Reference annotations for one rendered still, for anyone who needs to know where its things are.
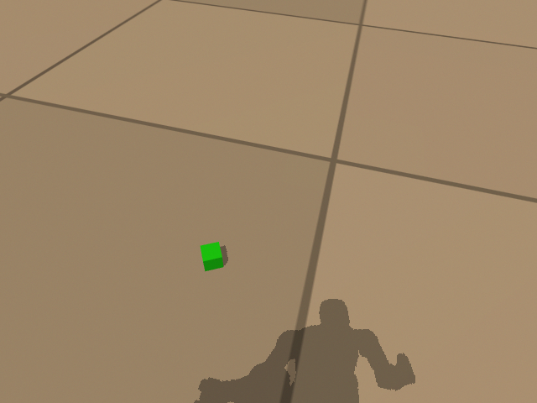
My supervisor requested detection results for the cube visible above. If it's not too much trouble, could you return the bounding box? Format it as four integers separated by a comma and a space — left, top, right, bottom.
201, 242, 223, 271

